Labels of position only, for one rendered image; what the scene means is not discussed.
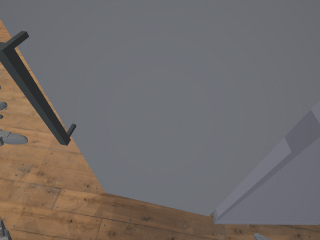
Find left robot hand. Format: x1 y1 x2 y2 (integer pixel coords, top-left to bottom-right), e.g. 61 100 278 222
0 86 28 146

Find handle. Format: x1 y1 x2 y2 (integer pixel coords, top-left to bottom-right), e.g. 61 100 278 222
0 31 76 146

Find left robot upper arm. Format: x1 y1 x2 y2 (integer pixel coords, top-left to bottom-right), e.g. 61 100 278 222
0 219 12 240

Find fridge door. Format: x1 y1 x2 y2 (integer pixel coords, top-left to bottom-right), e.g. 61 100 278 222
0 0 320 217

